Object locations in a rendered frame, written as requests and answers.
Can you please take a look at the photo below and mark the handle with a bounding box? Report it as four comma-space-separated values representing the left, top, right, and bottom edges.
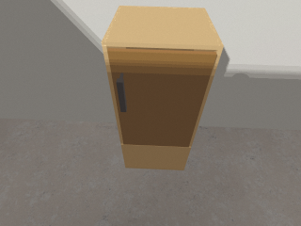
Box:
116, 73, 127, 112

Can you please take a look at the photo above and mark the cupboard door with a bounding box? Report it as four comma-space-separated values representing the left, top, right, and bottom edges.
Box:
107, 48, 217, 147

